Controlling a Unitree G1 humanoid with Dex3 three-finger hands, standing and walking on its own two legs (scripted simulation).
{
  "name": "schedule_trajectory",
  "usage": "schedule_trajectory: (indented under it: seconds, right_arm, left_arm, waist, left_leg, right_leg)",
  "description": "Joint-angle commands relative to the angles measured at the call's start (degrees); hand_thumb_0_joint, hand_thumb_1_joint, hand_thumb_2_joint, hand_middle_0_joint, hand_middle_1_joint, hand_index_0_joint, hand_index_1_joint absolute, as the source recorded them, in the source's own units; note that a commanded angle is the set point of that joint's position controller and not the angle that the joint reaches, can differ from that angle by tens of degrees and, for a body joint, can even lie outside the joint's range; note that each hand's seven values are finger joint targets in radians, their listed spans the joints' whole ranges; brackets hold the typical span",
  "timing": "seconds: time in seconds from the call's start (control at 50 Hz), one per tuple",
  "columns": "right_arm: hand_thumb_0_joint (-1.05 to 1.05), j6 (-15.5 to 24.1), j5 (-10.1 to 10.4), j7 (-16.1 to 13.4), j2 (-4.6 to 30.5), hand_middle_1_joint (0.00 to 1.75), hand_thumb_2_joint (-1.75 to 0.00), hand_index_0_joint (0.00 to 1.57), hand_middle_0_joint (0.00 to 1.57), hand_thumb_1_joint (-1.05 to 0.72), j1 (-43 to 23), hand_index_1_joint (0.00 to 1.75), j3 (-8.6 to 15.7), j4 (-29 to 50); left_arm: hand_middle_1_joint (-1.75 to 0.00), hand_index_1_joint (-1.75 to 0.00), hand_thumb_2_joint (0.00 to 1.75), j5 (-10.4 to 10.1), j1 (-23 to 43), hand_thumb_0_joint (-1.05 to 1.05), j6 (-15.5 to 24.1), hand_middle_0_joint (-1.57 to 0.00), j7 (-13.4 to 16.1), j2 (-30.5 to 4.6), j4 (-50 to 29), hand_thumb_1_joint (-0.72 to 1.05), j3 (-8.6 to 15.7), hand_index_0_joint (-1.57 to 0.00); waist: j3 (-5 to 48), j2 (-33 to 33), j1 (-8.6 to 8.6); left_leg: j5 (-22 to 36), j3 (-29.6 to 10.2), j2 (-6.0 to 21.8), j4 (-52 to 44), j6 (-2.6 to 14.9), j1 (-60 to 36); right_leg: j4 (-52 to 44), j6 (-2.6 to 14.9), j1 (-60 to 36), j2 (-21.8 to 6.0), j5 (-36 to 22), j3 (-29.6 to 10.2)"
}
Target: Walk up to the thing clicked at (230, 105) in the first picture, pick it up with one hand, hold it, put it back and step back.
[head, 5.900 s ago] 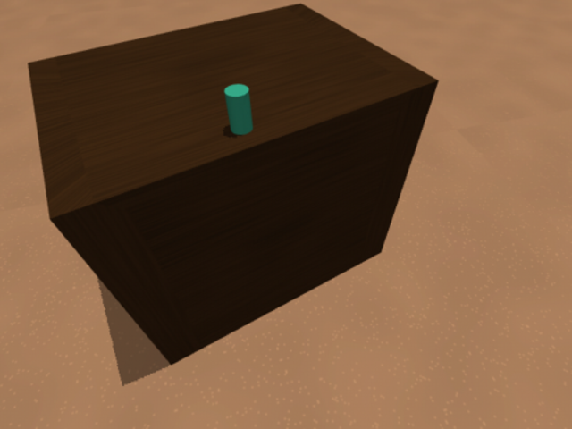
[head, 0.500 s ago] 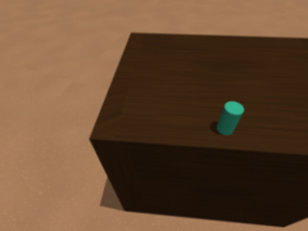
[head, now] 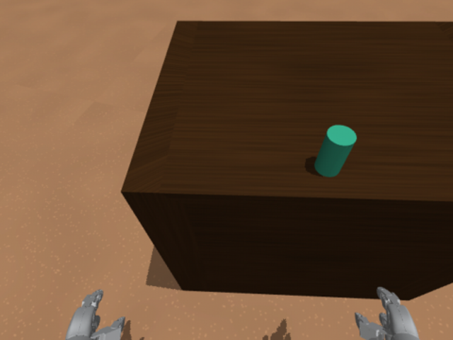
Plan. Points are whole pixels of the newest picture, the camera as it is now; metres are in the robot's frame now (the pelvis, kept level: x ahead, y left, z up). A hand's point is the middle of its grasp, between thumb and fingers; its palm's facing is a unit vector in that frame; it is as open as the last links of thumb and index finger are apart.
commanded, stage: rise first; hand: right
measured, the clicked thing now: (333, 152) +0.43 -0.17 +0.07
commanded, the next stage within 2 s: go down in 1.74 s
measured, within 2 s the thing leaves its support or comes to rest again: neither
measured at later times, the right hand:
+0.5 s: hand (408, 286) +0.20 -0.26 +0.02, palm faces +0.34 +0.87 -0.36, open 17.3 cm
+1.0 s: hand out of the picture +0.18 -0.25 +0.12, palm faces +0.39 +0.82 -0.41, open 17.7 cm
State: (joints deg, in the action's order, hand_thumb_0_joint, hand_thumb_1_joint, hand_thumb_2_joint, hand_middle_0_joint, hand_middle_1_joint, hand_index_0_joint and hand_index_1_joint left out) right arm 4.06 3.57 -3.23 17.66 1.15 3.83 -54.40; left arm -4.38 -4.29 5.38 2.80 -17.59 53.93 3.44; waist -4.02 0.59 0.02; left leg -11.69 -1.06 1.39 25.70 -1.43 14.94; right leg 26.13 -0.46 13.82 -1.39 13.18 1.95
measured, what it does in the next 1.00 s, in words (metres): stands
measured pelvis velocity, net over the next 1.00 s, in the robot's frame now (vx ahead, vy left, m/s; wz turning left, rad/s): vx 0.00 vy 0.02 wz -0.06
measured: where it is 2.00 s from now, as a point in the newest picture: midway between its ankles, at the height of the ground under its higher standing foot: outside the picture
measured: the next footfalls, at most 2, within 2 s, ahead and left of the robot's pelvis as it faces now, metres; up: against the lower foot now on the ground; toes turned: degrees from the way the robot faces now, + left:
none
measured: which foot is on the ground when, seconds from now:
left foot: down 0.00-1.00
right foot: down 0.00-1.00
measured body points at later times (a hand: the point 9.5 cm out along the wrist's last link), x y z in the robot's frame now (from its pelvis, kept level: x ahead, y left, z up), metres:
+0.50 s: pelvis +0.02 +0.01 +0.00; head +0.01 +0.03 +0.45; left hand +0.20 +0.26 -0.08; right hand +0.18 -0.30 +0.04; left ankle +0.02 +0.14 -0.74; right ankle +0.01 -0.12 -0.74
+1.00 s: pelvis +0.00 +0.02 +0.00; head -0.01 +0.04 +0.45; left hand +0.18 +0.27 -0.09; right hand +0.15 -0.29 +0.14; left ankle +0.02 +0.14 -0.74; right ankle +0.01 -0.12 -0.74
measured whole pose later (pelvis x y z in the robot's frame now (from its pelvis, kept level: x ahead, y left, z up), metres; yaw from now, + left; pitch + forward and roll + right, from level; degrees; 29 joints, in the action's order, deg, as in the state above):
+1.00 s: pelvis +0.00 +0.02 +0.00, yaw -3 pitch -5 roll +0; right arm 13.8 2.9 -0.8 18.6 26.3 17.8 11.1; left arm -1.5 -13.9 6.0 2.7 -12.9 36.7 8.7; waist -2.0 -2.8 -2.8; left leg -12.9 2.5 1.6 24.3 -0.2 6.9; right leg 22.6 -1.7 6.1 -1.2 11.9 -1.4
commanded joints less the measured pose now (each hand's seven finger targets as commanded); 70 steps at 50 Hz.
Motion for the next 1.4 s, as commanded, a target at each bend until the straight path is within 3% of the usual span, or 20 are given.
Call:
schedule_trajectory:
  seconds: [0.0,0.04,0.14,0.24,0.36,0.44,0.54,0.6,0.68,0.74,0.82,0.9,0.96,0.98,1.02,1.04,1.14,1.26,1.3,1.38]
  right_arm:
    - [0.0,1.9,-1.4,-2.0,13.8,0.05,-0.18,0.05,0.05,-0.06,9.0,0.05,9.5,10.2]
    - [0.0,2.0,-1.2,-1.9,14.1,0.05,-0.15,0.05,0.05,0.05,7.6,0.05,9.6,17.7]
    - [0.0,1.2,-0.8,-1.6,9.1,0.06,-0.09,0.05,0.04,0.33,4.8,0.06,7.1,30.5]
    - [0.0,2.6,-0.8,-2.2,10.4,0.06,-0.05,0.04,0.04,0.51,7.5,0.06,8.5,44.4]
    - [0.0,3.7,-0.7,-2.4,12.3,0.06,-0.03,0.04,0.04,0.6,15.5,0.06,13.7,53.2]
    - [0.0,4.5,-0.2,-0.6,9.3,0.06,-0.02,0.04,0.04,0.61,19.5,0.06,13.2,57.6]
    - [0.0,6.1,-0.1,0.3,10.8,0.06,-0.02,0.05,0.04,0.61,18.7,0.06,16.2,65.5]
    - [0.0,7.8,-0.4,0.3,9.9,0.06,-0.02,0.05,0.04,0.61,18.9,0.06,15.4,70.2]
    - [0.0,9.6,-0.3,0.0,12.4,0.06,-0.01,0.05,0.04,0.61,19.2,0.06,19.0,72.4]
    - [0.0,10.7,-0.4,0.3,11.9,0.05,-0.01,0.05,0.04,0.61,20.5,0.05,19.4,73.8]
    - [0.0,12.2,-0.2,0.8,11.3,0.05,-0.01,0.05,0.05,0.61,21.4,0.05,19.5,75.5]
    - [0.0,13.5,0.0,1.2,11.3,0.05,-0.01,0.05,0.05,0.61,20.5,0.05,20.3,77.3]
    - [0.0,14.4,0.1,1.5,11.3,0.05,-0.01,0.05,0.04,0.61,20.3,0.05,20.3,79.5]
    - [0.0,14.6,0.1,1.3,12.7,0.05,-0.01,0.05,0.05,0.61,19.2,0.05,21.7,78.2]
    - [0.0,15.1,0.3,1.6,11.9,0.05,-0.01,0.05,0.05,0.61,18.6,0.05,21.0,79.0]
    - [0.0,15.4,0.2,1.4,12.5,0.05,-0.01,0.05,0.05,0.61,18.4,0.05,21.8,79.9]
    - [0.0,16.8,0.3,1.7,11.7,0.05,-0.02,0.05,0.05,0.6,18.4,0.05,21.7,81.0]
    - [0.0,17.5,0.3,1.8,12.2,0.05,-0.03,0.05,0.05,0.58,18.7,0.05,22.7,81.8]
    - [0.0,18.0,0.2,1.8,12.3,0.05,-0.03,0.05,0.05,0.58,18.3,0.05,22.9,81.9]
    - [0.0,18.3,0.2,1.9,12.5,0.05,-0.03,0.05,0.05,0.58,18.2,0.05,23.0,83.0]
  left_arm:
    - [-0.05,-0.04,0.15,2.3,-4.6,0.0,2.0,-0.04,1.0,-8.7,-5.0,0.09,6.1,-0.06]
    - [-0.05,-0.03,0.11,2.7,-4.3,0.0,2.0,-0.04,1.5,-11.3,-10.3,-0.02,7.6,-0.06]
    - [-0.05,-0.05,0.07,2.3,-0.2,0.0,1.4,-0.05,1.6,-4.1,-16.1,-0.33,4.0,-0.05]
    - [-0.05,-0.07,0.04,2.4,-1.2,0.0,2.3,-0.06,2.6,-4.4,-26.1,-0.53,3.2,-0.05]
    - [-0.05,-0.06,0.04,2.8,-5.6,0.0,2.3,-0.05,2.9,-5.0,-27.3,-0.55,5.1,-0.04]
    - [-0.05,-0.05,0.03,2.5,-10.6,0.0,1.6,-0.05,1.5,-2.8,-26.4,-0.56,5.3,-0.04]
    - [-0.04,-0.06,0.03,2.6,-5.8,0.0,2.0,-0.05,0.8,-4.6,-28.0,-0.56,7.8,-0.04]
    - [-0.05,-0.06,0.04,2.9,-2.8,0.0,2.2,-0.05,0.5,-2.9,-27.8,-0.57,6.2,-0.04]
    - [-0.04,-0.06,0.04,3.2,-3.8,0.0,2.3,-0.05,1.1,-4.2,-27.2,-0.57,7.5,-0.04]
    - [-0.04,-0.05,0.03,3.5,-2.8,0.0,2.8,-0.05,1.1,-5.0,-26.7,-0.57,8.7,-0.04]
    - [-0.04,-0.06,0.04,3.3,-4.1,0.0,3.0,-0.05,0.4,-1.6,-25.6,-0.57,6.1,-0.04]
    - [-0.04,-0.06,0.04,3.2,-4.6,0.0,3.6,-0.05,0.3,-3.6,-26.2,-0.57,8.5,-0.04]
    - [-0.04,-0.06,0.04,3.1,-3.8,0.0,4.0,-0.05,-0.1,-2.3,-26.4,-0.57,7.4,-0.04]
    - [-0.04,-0.06,0.04,3.1,-4.1,0.0,4.1,-0.05,0.2,-4.5,-26.8,-0.57,9.4,-0.04]
    - [-0.04,-0.06,0.04,3.1,-3.7,0.0,4.5,-0.05,0.0,-3.1,-27.2,-0.57,7.9,-0.04]
    - [-0.04,-0.06,0.04,3.1,-3.6,0.0,4.6,-0.05,0.2,-4.3,-27.8,-0.57,9.4,-0.04]
    - [-0.05,-0.06,0.04,3.0,-4.5,0.0,4.9,-0.05,-0.5,-1.2,-26.0,-0.57,6.9,-0.04]
    - [-0.05,-0.06,0.05,3.2,-2.7,0.0,5.1,-0.05,-0.1,-4.2,-27.2,-0.56,9.9,-0.04]
    - [-0.05,-0.06,0.05,3.0,-2.6,0.0,5.0,-0.06,-0.5,-1.1,-27.3,-0.56,7.2,-0.04]
    - [-0.05,-0.06,0.06,3.0,-3.1,0.0,5.0,-0.06,-0.5,-3.0,-26.9,-0.57,9.1,-0.04]
  waist:
    - [15.6,-3.4,-2.33]
    - [17.6,-3.0,-0.81]
    - [11.9,-3.6,-0.54]
    - [12.7,-2.8,-0.87]
    - [8.8,-2.0,-2.1]
    - [6.2,-1.0,-1.22]
    - [5.7,-1.8,-2.22]
    - [6.0,-2.2,-3.16]
    - [6.6,-1.6,-3.3]
    - [6.9,-2.0,-3.04]
    - [4.9,-1.9,-3.37]
    - [4.6,-1.5,-2.58]
    - [2.9,-2.7,-3.07]
    - [3.6,-1.3,-2.24]
    - [2.5,-1.7,-2.46]
    - [3.2,-1.7,-2.48]
    - [3.3,-1.9,-3.42]
    - [5.1,-1.2,-2.99]
    - [4.8,-1.7,-3.71]
    - [3.9,-3.5,-3.51]
  left_leg:
    - [10.5,3.3,-2.0,-1.7,2.11,-6.8]
    - [14.1,3.5,-2.2,-2.5,1.66,-8.3]
    - [9.2,3.8,-2.0,-4.4,1.68,-5.7]
    - [8.9,4.2,-1.6,-4.9,1.68,-7.3]
    - [10.8,4.6,-1.0,-5.1,1.22,-8.1]
    - [12.3,5.0,-1.2,-5.1,1.08,-7.2]
    - [10.1,5.1,-1.0,-5.2,1.26,-7.5]
    - [9.0,5.0,-0.8,-5.1,1.4,-8.4]
    - [7.6,4.7,-0.5,-5.7,1.22,-8.8]
    - [6.2,4.9,-0.6,-5.7,1.42,-9.0]
    - [5.6,4.9,-0.5,-6.3,1.29,-8.5]
    - [2.4,5.2,-0.6,-6.9,1.36,-7.6]
    - [1.1,5.1,-0.5,-7.0,1.46,-6.8]
    - [0.4,5.2,-0.8,-7.2,1.41,-6.7]
    - [-1.8,5.1,-0.6,-7.8,1.43,-6.4]
    - [-1.4,5.2,-0.8,-7.6,1.47,-6.6]
    - [-0.1,5.3,-0.7,-7.2,1.51,-7.4]
    - [2.5,5.2,-0.7,-6.9,1.46,-8.1]
    - [2.1,5.3,-0.7,-7.1,1.56,-8.6]
    - [0.5,5.4,-1.0,-6.9,1.84,-8.3]
  right_leg:
    - [-2.9,0.34,-1.9,0.8,-13.3,0.4]
    - [-3.3,0.36,-4.5,1.1,-15.9,0.6]
    - [-4.8,0.76,-2.8,0.8,-10.6,0.4]
    - [-5.3,0.98,-6.3,1.1,-10.7,0.2]
    - [-5.3,1.21,-6.6,1.9,-13.0,0.3]
    - [-5.4,1.34,-7.1,1.8,-14.5,0.6]
    - [-6.2,1.13,-7.5,1.5,-12.8,0.2]
    - [-6.3,1.01,-6.9,1.7,-11.9,0.1]
    - [-6.2,1.25,-7.0,2.2,-10.6,0.2]
    - [-6.5,1.2,-7.4,1.9,-9.4,0.0]
    - [-6.5,1.4,-6.1,2.2,-8.8,0.3]
    - [-7.4,1.48,-6.5,2.1,-5.8,0.0]
    - [-7.6,1.42,-5.8,2.3,-4.8,0.1]
    - [-7.8,1.55,-6.2,2.1,-3.9,-0.1]
    - [-8.0,1.65,-5.8,2.3,-1.9,-0.1]
    - [-8.2,1.57,-6.1,2.2,-2.4,-0.3]
    - [-7.7,1.46,-5.9,2.4,-4.0,-0.1]
    - [-7.4,1.48,-7.2,2.2,-6.1,-0.2]
    - [-7.4,1.43,-6.8,2.3,-6.0,-0.3]
    - [-8.3,1.14,-6.0,1.9,-4.3,-0.5]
